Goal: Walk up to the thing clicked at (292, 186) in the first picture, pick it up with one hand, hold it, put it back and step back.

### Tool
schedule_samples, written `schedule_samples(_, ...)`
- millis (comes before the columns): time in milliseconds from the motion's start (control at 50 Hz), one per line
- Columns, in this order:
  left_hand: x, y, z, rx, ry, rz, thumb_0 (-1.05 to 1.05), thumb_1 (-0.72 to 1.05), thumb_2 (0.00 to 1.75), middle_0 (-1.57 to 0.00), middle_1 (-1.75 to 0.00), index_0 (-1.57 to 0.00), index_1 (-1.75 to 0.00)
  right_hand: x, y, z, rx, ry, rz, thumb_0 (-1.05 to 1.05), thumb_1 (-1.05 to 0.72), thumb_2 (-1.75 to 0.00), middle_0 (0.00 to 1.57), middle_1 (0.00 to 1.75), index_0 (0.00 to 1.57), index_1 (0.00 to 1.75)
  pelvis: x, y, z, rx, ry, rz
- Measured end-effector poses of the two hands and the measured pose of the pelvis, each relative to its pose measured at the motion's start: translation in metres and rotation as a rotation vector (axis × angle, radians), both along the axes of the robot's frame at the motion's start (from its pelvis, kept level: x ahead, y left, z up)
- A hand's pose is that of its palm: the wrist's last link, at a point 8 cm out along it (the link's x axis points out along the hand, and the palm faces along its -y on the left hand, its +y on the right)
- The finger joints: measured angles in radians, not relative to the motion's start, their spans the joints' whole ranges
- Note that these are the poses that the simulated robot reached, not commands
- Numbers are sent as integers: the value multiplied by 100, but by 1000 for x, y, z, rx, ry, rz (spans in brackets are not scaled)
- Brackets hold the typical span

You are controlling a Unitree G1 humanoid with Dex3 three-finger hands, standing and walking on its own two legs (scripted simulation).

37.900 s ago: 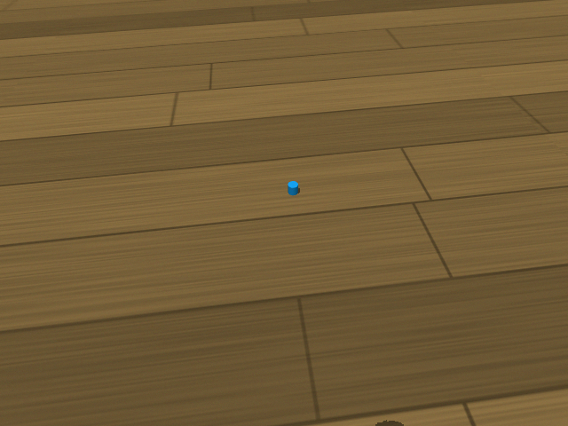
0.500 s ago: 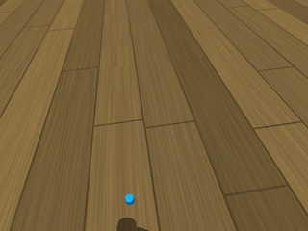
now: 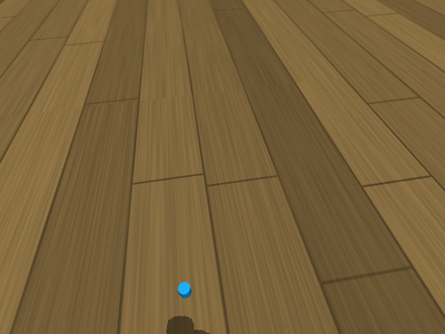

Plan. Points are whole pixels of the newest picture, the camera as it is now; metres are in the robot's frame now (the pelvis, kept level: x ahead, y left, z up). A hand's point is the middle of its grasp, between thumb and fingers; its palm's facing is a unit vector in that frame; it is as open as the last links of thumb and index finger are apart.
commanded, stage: stand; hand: left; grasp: from above
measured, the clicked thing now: (184, 290) +0.45 +0.21 -0.76
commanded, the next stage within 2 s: step back in 0.26 s
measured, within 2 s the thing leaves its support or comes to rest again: neither
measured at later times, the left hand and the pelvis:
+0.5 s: hand out of the picture +0.06 +0.28 -0.17, palm faces -0.02 -0.92 -0.39, open 7.3 cm; pelvis -0.04 +0.01 -0.02, yaw -1 degrees
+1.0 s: hand out of the picture -0.02 +0.29 -0.18, palm faces -0.14 -0.91 -0.38, open 7.3 cm; pelvis -0.14 +0.03 -0.03, yaw -7 degrees
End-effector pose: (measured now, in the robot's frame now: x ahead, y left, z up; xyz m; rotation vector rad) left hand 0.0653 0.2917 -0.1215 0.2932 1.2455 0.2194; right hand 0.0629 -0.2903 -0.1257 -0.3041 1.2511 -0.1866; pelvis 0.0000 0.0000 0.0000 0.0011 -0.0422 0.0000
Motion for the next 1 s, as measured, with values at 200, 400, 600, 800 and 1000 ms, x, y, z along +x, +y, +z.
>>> schedule_samples(200,0,2,1,3,-4,-4,0,91,90,-20,-30,-20,-30,-3,1,0,2,0,0,1,-91,-89,20,30,20,30,-1,0,0,2,-2,-2)
schedule_samples(400,-5,15,-2,40,-14,-10,0,90,90,-20,-30,-20,-30,-7,-8,-3,-10,-2,-13,1,-91,-89,20,30,20,30,-23,0,-8,1,14,-9)
schedule_samples(600,-8,44,-20,48,-47,-81,0,90,90,-20,-30,-21,-30,-45,-8,-6,-83,1,-32,1,-91,-89,20,30,20,30,-55,29,-28,-10,23,-19)
schedule_samples(800,-18,50,-19,19,-89,-106,0,91,90,-20,-30,-20,-30,-112,19,14,-106,62,-48,1,-91,-89,20,30,20,30,-89,39,-14,-32,35,-49)
schedule_samples(1000,-83,36,-24,50,-13,-160,0,91,90,-20,-30,-20,-30,-131,3,-2,-82,-98,-61,1,-90,-89,20,30,21,30,-141,26,-28,1,15,-126)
